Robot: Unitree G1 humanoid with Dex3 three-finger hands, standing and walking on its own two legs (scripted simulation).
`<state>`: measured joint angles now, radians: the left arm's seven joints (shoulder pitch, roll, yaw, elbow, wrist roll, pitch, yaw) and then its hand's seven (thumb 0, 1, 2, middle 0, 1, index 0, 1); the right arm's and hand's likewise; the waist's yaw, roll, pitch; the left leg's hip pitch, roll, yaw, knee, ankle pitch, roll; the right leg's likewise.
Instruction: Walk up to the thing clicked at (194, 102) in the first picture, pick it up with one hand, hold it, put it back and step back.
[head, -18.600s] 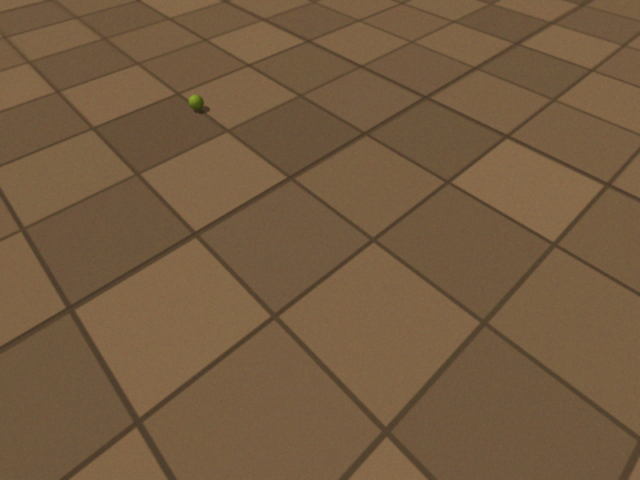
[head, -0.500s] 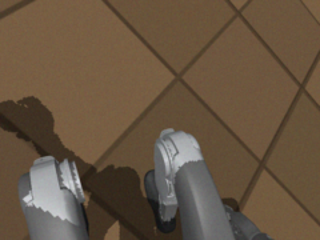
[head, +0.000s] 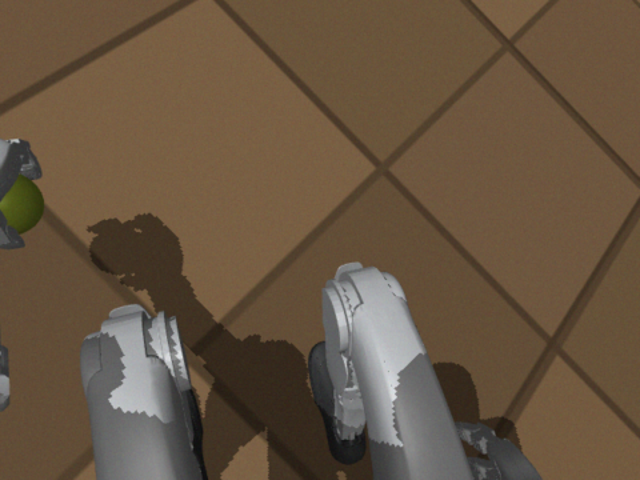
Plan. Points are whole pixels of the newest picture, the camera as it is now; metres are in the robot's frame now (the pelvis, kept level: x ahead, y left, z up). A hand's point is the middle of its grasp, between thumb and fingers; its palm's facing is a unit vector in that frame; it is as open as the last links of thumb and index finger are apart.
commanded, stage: lift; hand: left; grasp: from above
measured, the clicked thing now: (3, 203) +0.47 +0.31 -0.17
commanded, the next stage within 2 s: hold in 1.74 s
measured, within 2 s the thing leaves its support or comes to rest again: neither
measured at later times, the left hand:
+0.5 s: hand out of the picture +0.43 +0.32 -0.05, palm faces -0.46 -0.09 -0.89, open 10.1 cm
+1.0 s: hand out of the picture +0.36 +0.30 +0.15, palm faces -0.42 -0.13 -0.90, open 10.1 cm
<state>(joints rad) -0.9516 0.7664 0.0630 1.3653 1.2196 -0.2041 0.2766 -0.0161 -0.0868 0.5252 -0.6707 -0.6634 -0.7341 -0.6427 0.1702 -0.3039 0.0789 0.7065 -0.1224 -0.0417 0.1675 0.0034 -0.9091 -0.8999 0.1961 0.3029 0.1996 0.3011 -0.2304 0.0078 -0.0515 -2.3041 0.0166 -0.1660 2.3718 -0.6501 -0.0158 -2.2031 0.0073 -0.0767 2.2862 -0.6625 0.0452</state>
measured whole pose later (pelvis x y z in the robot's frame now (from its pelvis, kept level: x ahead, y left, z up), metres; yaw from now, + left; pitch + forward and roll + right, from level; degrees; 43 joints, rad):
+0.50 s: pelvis +0.00 +0.00 +0.06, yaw +3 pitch +34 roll -7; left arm -0.77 0.67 0.02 1.06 1.10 -0.14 0.11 -0.02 -0.07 0.54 -0.64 -0.68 -0.70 -0.67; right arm 0.20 -0.27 0.00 0.68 -0.04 0.02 0.10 0.01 -0.91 -0.90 0.20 0.30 0.20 0.30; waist -0.15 0.05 -0.15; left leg -2.14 0.02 -0.11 2.17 -0.64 0.00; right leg -2.05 -0.01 -0.05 2.11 -0.66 0.05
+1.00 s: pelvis +0.01 +0.01 +0.22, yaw +6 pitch +26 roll -4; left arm -0.42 0.53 -0.09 0.68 0.98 -0.03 0.05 -0.02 -0.05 0.51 -0.63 -0.67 -0.70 -0.66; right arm 0.15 -0.25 -0.02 0.67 0.03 0.04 -0.01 0.01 -0.90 -0.90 0.20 0.30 0.20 0.30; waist -0.08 0.05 -0.17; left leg -1.52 0.04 -0.06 1.64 -0.57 0.00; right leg -1.46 -0.01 -0.03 1.59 -0.58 0.04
